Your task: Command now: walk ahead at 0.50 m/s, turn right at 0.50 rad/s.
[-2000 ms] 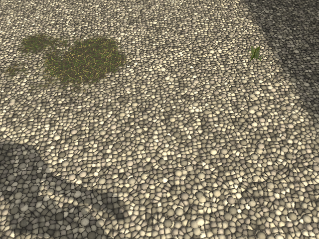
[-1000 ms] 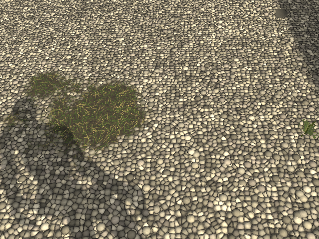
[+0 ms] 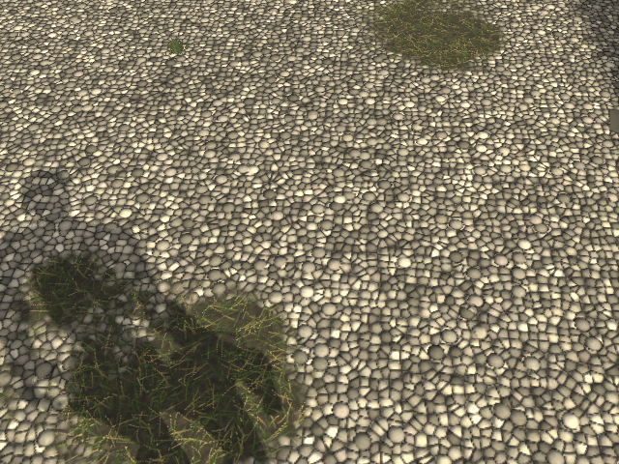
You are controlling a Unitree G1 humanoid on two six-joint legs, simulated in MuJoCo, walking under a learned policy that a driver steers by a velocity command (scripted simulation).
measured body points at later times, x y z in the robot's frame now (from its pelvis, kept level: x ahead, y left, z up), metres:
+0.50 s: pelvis +0.29 +0.04 +0.00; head +0.31 +0.05 +0.45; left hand +0.31 +0.31 -0.14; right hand +0.41 -0.23 -0.11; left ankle +0.37 +0.11 -0.73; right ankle +0.11 -0.04 -0.64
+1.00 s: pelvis +0.46 +0.00 +0.01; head +0.47 -0.01 +0.45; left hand +0.59 +0.23 -0.12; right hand +0.44 -0.23 -0.15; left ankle +0.39 +0.12 -0.70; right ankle +0.52 -0.08 -0.73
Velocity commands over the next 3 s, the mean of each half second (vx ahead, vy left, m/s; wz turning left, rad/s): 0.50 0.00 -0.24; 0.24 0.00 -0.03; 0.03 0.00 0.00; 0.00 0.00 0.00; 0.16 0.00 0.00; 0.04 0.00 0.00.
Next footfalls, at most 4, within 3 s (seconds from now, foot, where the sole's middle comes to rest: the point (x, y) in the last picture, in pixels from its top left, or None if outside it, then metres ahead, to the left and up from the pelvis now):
0.40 left None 0.41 0.11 -0.77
0.88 right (368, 405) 0.60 -0.10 -0.77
1.16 left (262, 448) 0.50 0.13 -0.77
2.66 left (290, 364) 0.70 0.08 -0.77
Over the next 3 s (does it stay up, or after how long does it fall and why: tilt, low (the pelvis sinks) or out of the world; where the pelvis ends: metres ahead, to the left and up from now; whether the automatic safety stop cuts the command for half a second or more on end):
stays up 0.65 -0.02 0.01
